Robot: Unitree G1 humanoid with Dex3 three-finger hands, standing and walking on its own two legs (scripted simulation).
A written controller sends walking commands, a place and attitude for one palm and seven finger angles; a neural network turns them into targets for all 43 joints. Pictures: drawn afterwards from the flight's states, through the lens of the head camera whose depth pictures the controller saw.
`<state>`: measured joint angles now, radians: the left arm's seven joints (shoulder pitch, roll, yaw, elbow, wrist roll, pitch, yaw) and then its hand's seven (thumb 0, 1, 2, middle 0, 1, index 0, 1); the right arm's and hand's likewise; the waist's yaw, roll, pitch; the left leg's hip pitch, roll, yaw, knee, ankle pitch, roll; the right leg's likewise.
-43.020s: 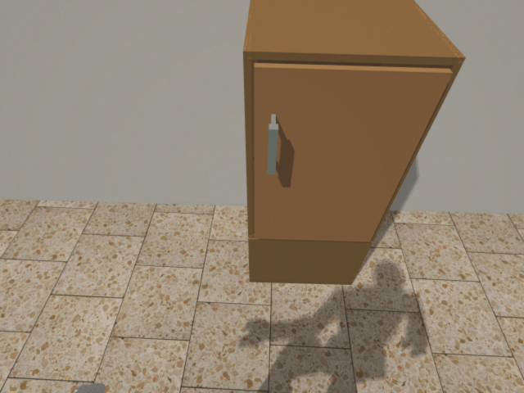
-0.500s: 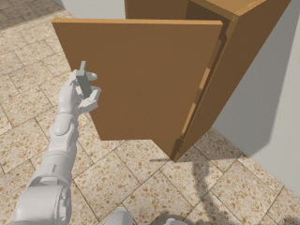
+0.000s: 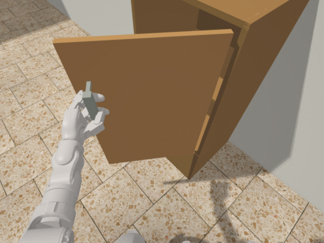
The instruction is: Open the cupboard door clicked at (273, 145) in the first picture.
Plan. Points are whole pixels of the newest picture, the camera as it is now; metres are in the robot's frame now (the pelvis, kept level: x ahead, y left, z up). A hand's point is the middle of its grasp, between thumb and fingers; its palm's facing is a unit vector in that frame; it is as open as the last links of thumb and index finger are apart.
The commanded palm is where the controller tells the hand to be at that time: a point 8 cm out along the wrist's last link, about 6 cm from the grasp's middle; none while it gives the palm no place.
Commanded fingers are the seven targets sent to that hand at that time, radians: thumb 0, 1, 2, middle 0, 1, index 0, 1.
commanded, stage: pull the door open along its arc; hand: left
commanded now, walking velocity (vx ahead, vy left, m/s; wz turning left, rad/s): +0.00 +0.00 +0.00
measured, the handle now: (94, 106) +0.45 +0.18 +0.07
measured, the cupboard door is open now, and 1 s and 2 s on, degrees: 55 92 91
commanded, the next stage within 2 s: open thumb and fingers to let go in 0.82 s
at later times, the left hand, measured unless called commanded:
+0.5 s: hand (128, 169) +0.27 +0.07 +0.07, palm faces +0.40 -0.92 +0.02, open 5.9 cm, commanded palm +0.20 +0.11 +0.07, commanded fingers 0.00 0.90 0.90 -0.40 -1.35 -0.40 -1.35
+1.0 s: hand (151, 192) +0.22 +0.02 +0.07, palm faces +0.36 -0.93 +0.01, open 5.9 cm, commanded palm +0.17 +0.06 +0.07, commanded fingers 0.00 0.55 0.75 -0.38 -1.31 -0.38 -1.31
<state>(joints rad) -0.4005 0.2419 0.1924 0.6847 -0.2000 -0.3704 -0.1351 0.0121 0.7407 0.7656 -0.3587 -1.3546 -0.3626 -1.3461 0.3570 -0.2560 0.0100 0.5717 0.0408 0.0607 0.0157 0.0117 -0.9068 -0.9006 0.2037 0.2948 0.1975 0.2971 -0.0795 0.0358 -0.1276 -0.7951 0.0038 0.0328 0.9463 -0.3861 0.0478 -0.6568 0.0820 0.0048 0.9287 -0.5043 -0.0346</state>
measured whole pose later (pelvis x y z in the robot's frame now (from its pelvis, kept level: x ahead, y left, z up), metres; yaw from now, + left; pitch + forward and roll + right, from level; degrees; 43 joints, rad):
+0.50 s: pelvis +0.01 -0.03 +0.00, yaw +3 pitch +9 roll +0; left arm 0.29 -0.08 -0.22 -0.06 0.05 -0.17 0.49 0.01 0.69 0.77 -0.34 -1.30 -0.37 -1.33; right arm 0.19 -0.17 0.05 0.45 -0.03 0.06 0.02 0.01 -0.91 -0.90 0.20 0.29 0.20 0.30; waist 0.00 0.04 -0.15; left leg -0.68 -0.02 -0.01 0.94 -0.41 0.01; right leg -0.53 0.07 -0.04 0.94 -0.56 -0.07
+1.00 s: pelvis +0.02 -0.07 +0.00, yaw +4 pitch +8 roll +2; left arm 0.54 -0.05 -0.28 -0.17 0.03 -0.28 0.41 0.00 0.67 0.76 -0.35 -1.32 -0.40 -1.35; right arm 0.22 -0.23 0.02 0.48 -0.04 -0.04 0.03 0.02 -0.91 -0.90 0.20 0.29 0.20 0.30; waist -0.02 0.05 -0.16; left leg -0.66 -0.02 -0.07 0.93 -0.41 -0.02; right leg -0.52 0.09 -0.07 0.96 -0.58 -0.13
